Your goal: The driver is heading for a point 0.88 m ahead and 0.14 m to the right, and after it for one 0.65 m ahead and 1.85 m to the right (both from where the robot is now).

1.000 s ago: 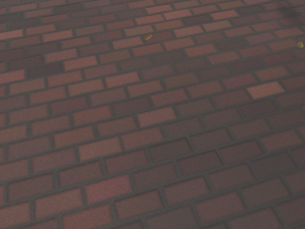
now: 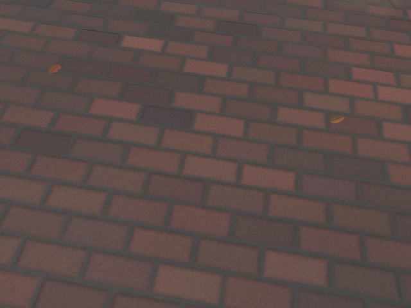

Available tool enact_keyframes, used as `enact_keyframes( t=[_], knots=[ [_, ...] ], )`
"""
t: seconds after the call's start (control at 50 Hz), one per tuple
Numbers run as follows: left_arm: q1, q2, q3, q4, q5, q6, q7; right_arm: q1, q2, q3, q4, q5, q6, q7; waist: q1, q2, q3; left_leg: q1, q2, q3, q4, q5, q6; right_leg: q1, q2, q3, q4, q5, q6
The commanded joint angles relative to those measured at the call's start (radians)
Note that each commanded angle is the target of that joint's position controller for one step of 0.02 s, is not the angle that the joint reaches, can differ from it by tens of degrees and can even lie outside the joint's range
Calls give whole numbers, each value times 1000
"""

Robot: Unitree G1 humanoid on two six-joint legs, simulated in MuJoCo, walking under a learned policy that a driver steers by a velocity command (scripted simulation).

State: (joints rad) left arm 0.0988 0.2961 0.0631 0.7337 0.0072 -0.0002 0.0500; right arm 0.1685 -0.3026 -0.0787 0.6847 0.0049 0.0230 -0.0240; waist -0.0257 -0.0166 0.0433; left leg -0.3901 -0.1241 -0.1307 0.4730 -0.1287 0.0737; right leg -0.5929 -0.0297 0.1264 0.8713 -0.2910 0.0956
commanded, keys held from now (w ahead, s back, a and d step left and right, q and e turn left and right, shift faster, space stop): no key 0.10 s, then e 0.44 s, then w+e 0.22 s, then w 0.02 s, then w+q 0.22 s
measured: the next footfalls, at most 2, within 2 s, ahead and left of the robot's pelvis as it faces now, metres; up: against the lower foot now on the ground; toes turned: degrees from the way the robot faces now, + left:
right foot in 0.14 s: +0.11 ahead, -0.16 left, +0.00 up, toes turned +6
right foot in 0.80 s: +0.08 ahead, -0.21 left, +0.00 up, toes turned -18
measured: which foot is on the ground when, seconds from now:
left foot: down 0.00-0.78, up 0.80-1.00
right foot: up 0.00-0.12, down 0.14-0.50, up 0.52-0.78, down 0.80-1.00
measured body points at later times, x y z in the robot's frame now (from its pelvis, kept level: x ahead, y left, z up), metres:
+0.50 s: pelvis +0.05 -0.04 -0.01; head +0.08 -0.04 +0.44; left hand +0.23 +0.22 -0.10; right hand +0.17 -0.34 -0.11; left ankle +0.06 +0.08 -0.74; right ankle +0.07 -0.17 -0.74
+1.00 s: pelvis +0.13 -0.14 +0.01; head +0.14 -0.17 +0.46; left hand +0.26 +0.10 -0.09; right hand +0.19 -0.44 -0.11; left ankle +0.24 +0.00 -0.65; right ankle +0.04 -0.19 -0.74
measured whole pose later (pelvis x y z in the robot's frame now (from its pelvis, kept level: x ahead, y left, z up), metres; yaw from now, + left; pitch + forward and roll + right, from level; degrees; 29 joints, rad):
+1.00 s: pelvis +0.13 -0.14 +0.01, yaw -15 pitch +2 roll +1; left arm 0.38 0.24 0.03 0.70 0.01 -0.06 -0.01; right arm 0.22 -0.31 -0.08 0.75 0.02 -0.05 0.03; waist 0.03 0.04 -0.02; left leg -0.67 0.08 -0.01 1.06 -0.14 0.00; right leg -0.09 0.04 -0.05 0.34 -0.29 -0.07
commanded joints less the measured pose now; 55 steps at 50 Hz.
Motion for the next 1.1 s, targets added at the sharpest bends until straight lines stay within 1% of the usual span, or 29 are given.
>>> enact_keyframes(
  t=[0.02, 0.08, 0.12, 0.14, 0.16, 0.18, 0.2, 0.24, 0.28, 0.38, 0.44, 0.48, 0.52, 0.54, 0.56, 0.58, 0.62, 0.7, 0.74, 0.76, 0.78, 0.8, 0.82, 0.84, 0.86, 0.88, 0.9, 1.0, 1.1],
  knots=[
    [33, 79, 19, -51, -4, -12, -5, -31, -138, -31, -79, -7, 0, -10, 8, 163, -173, 95, 241, -244, -116, -7, 143, 115, 12, -35, -74, 24, 1],
    [41, 78, 17, -56, -6, -31, -20, -18, -118, -17, -75, -11, 5, -3, 6, 175, -175, 135, 258, -280, -47, 125, 138, 195, 21, -57, -209, -4, -26],
    [95, 66, 13, -40, 3, -46, -35, -13, -71, 5, -66, -5, 7, -2, 48, 148, -170, 113, 219, -249, 13, 125, 77, 351, -4, -57, -467, 205, -71],
    [91, 117, 16, -48, 27, -49, -37, 48, -16, 23, -57, -24, 1, -1, 6, 19, -181, 72, 147, -163, 117, -34, 8, 431, -148, 91, -517, 367, -121],
    [7, 134, 10, -58, 44, -44, -36, 140, -10, 21, -43, -31, -10, 6, -99, -177, -144, 26, 49, -37, 146, -298, -47, 404, -247, 213, -502, 544, -241],
    [-11, 53, -10, -57, 42, -43, -40, 105, -48, 18, -38, -45, -18, 6, -71, -190, -147, 116, 105, -21, 100, -271, -82, 315, -257, 247, -521, 425, -295],
    [-17, 42, -12, -56, 28, -43, -47, 57, -67, 11, -31, -42, -20, 7, -50, -145, -131, 175, 109, -16, 42, -169, -86, 300, -169, 176, -507, 305, -242],
    [32, 111, 4, -44, 3, -44, -55, -31, -77, 4, -38, -39, -7, 6, -1, -126, -91, 218, 101, -2, 36, -72, -80, 257, -100, 129, -505, 151, -176],
    [29, 149, 14, -57, -6, -41, -51, -22, -85, -1, -41, -29, -2, 2, -6, -127, -51, 197, 103, 24, 51, -80, -64, 236, -92, 147, -511, 131, -174],
    [49, 151, 30, -96, -25, -13, -32, -6, -63, -15, -33, -19, -21, -8, 17, -93, -99, 147, 94, 75, 94, -60, -72, 311, -90, 221, -423, 312, -234],
    [36, 143, 35, -132, -28, 7, -29, 10, -65, -28, -34, -14, -24, -6, 18, -44, -123, 187, 118, 67, 76, -26, -53, 272, -54, 224, -370, 315, -225],
    [28, 125, 34, -155, -30, 14, -32, 31, -95, -42, -33, -17, -22, -6, 19, 58, -123, 248, 202, -8, 2, 30, 0, 180, 15, 138, -270, 217, -173],
    [49, 99, 31, -165, -24, 18, -41, 49, -132, -50, -37, -26, -22, -13, 17, 234, -119, 321, 451, -231, -94, 249, 156, 33, 98, -25, -30, -131, -102],
    [38, 130, 45, -170, -20, 20, -45, 48, -122, -43, -52, -28, -29, -20, -1, 227, -122, 324, 553, -299, -110, 382, 233, -24, 67, -44, 195, -340, -76],
    [42, 144, 55, -167, -25, 24, -49, 49, -121, -39, -60, -25, -35, -25, 2, 137, -127, 321, 557, -278, -126, 311, 239, -59, 33, -32, 317, -332, -66],
    [43, 124, 50, -168, -33, 31, -52, 22, -126, -40, -61, -15, -38, -27, 18, 97, -106, 313, 511, -210, -146, 125, 191, -80, -8, -29, 294, -262, -65],
    [-11, 87, 31, -184, -34, 37, -62, 26, -150, -46, -48, -1, -40, -25, -16, 130, -51, 290, 434, -110, -214, -166, 132, -86, -34, -82, 178, -155, -64],
    [0, 76, 21, -198, -34, 20, -87, 23, -182, -56, -43, 11, -46, -4, -17, 168, -60, 186, 379, 54, -235, -242, 93, 161, -11, -179, -99, -140, -96],
    [86, 87, 30, -165, -33, 13, -89, 15, -183, -56, -33, 26, -50, 13, 28, 146, -75, 144, 383, 99, -179, -279, 79, 307, 24, -236, -258, -27, -121],
    [162, 93, 37, -129, -32, 12, -85, 17, -161, -50, -27, 26, -52, 18, 56, 123, -82, 87, 366, 136, -109, -306, 60, 416, 60, -264, -312, -5, -133],
    [258, 120, 53, -96, -35, 10, -77, 37, -110, -33, -19, 15, -57, 25, 88, 45, -102, -10, 323, 197, 49, -311, 23, 570, 70, -223, -356, -30, -160],
    [369, 204, 73, -89, -28, 1, -60, 5, -22, -1, -44, -18, -68, 35, 128, -224, -108, -247, 228, 290, 460, -413, -70, 726, -158, 148, -492, -51, -241],
    [359, 286, 76, -127, -15, -24, -65, -40, -36, 0, -104, 0, -93, 38, 127, -311, -122, -520, 114, 168, 664, -484, -96, 748, -361, 601, -653, -228, -440],
    [352, 213, 59, -123, -11, -47, -70, -99, -112, -18, -104, 35, -108, 41, 151, -170, -65, -586, 180, 86, 758, -433, -74, 714, -373, 586, -682, -307, -454],
    [319, 169, 42, -117, -8, -61, -70, -96, -126, -22, -96, 42, -112, 45, 119, -144, -13, -601, 216, 78, 748, -320, -48, 671, -342, 477, -669, -293, -409],
    [273, 136, 30, -122, -6, -68, -68, -65, -111, -19, -63, 27, -111, 44, 90, -90, 0, -559, 244, 75, 719, -225, -44, 625, -294, 367, -657, -212, -364],
    [229, 122, 22, -123, -5, -70, -65, -42, -110, -21, -45, 12, -107, 45, 65, -92, 14, -509, 257, 71, 665, -148, -50, 577, -255, 268, -671, -91, -331],
    [255, 109, 20, -84, 9, -88, -45, -29, -57, -5, -2, 17, -87, 54, 60, -35, 2, -441, 218, 64, 530, 93, -86, 571, -185, -29, -718, 325, -265],
    [275, 124, 24, -37, 1, -92, -33, -149, -19, 18, -37, 23, -94, 75, 100, -48, 53, -332, 175, 121, 231, 257, -76, 547, -171, -185, -771, 379, -215]
  ],
)
Keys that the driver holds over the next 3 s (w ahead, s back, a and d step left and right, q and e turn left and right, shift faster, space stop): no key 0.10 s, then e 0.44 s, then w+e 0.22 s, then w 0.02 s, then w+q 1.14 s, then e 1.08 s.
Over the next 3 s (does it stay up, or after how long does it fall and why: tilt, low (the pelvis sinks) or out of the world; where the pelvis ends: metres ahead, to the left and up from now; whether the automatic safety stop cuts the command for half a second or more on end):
stays up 0.82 -0.20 0.00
